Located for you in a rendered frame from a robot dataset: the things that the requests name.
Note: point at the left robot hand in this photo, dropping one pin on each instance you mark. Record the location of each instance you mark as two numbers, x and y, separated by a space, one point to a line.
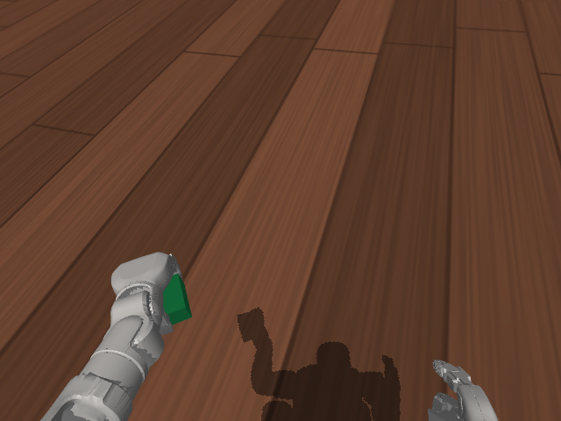
157 268

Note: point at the left robot arm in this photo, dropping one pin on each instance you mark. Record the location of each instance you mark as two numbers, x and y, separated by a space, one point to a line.
106 387

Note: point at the right robot hand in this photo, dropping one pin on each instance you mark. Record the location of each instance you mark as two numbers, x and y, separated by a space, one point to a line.
472 403

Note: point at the small box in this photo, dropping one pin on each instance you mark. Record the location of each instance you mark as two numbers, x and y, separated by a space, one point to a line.
176 301

